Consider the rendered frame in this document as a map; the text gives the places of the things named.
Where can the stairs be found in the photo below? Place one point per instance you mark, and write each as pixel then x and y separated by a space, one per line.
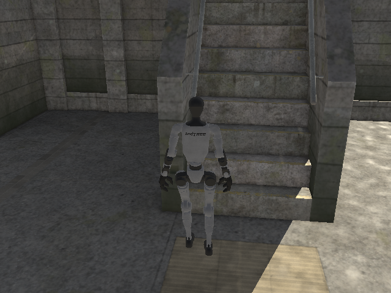
pixel 253 82

